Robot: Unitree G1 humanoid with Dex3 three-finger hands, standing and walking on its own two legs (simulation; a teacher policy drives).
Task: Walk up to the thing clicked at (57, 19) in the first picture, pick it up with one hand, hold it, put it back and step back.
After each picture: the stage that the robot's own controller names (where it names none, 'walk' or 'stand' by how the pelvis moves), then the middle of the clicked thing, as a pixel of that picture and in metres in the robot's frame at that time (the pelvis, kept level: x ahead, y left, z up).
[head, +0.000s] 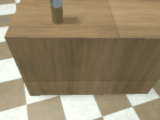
stand; (56, 2) +0.87 +0.13 +0.03
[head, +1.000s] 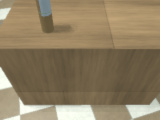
walk; (44, 10) +0.77 +0.21 +0.05
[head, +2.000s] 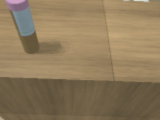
stand; (25, 27) +0.55 +0.23 +0.07
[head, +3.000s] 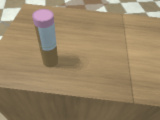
stand; (47, 41) +0.51 +0.14 +0.05
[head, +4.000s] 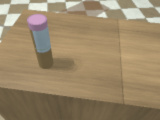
stand; (42, 44) +0.53 +0.17 +0.03
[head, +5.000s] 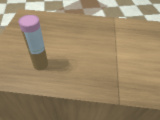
stand; (35, 45) +0.51 +0.20 +0.03
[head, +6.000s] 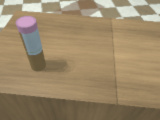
stand; (33, 46) +0.51 +0.21 +0.03
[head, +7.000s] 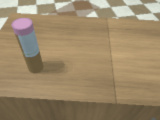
rise first; (30, 48) +0.50 +0.22 +0.03
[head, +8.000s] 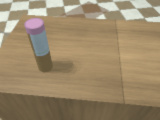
go down; (40, 48) +0.51 +0.20 +0.03
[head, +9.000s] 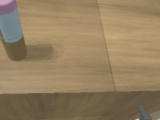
go down; (10, 31) +0.49 +0.19 +0.07
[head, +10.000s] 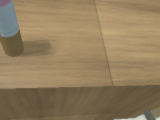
approach; (6, 25) +0.50 +0.20 +0.08
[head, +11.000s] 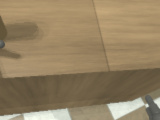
close in; out of the picture +0.52 +0.21 +0.12
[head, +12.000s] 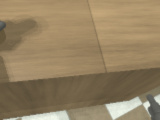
lift; out of the picture +0.53 +0.21 +0.12
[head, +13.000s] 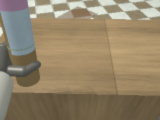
lift; (21, 44) +0.35 +0.16 +0.22
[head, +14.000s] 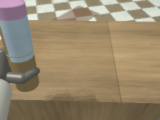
hold; (20, 50) +0.33 +0.17 +0.21
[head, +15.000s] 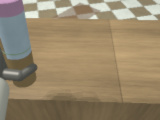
hold; (16, 46) +0.33 +0.17 +0.22
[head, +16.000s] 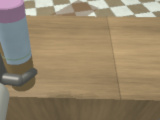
hold; (16, 50) +0.32 +0.17 +0.22
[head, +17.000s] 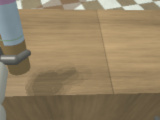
crouch; (10, 35) +0.42 +0.19 +0.17
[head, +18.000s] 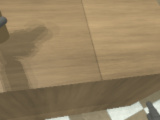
lower; out of the picture +0.54 +0.20 +0.14
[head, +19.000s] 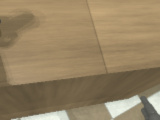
lower; out of the picture +0.54 +0.21 +0.12
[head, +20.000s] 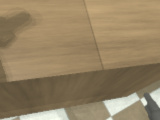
lower; out of the picture +0.55 +0.21 +0.12
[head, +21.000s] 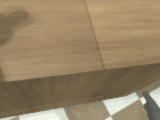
lower; out of the picture +0.55 +0.22 +0.12
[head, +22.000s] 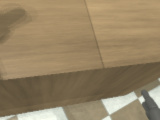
rest; out of the picture +0.55 +0.22 +0.12
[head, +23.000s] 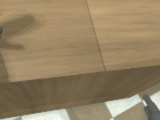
withdraw; out of the picture +0.54 +0.21 +0.12
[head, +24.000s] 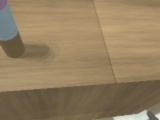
sink last; (4, 28) +0.49 +0.20 +0.09
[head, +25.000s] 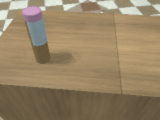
stand; (38, 38) +0.54 +0.21 +0.08
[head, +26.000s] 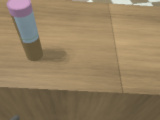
stand; (28, 33) +0.51 +0.20 +0.09
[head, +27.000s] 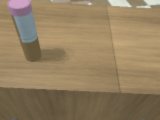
stand; (27, 33) +0.52 +0.20 +0.09
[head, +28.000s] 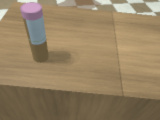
stand; (36, 36) +0.52 +0.19 +0.07
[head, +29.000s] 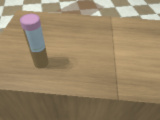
stand; (36, 44) +0.53 +0.20 +0.03
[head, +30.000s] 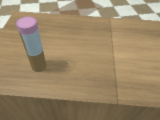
stand; (33, 47) +0.51 +0.20 +0.03
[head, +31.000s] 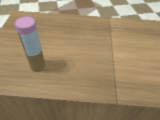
stand; (32, 47) +0.50 +0.21 +0.03
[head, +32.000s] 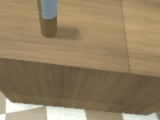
walk; (47, 9) +0.59 +0.12 +0.05
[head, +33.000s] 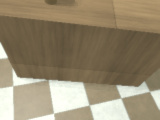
walk; out of the picture +0.85 +0.18 +0.05
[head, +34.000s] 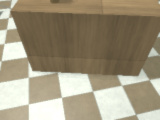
stand; out of the picture +1.15 +0.23 +0.05
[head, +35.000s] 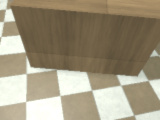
stand; out of the picture +1.12 +0.17 +0.03
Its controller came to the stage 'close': yes
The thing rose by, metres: 0.23
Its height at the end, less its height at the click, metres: +0.00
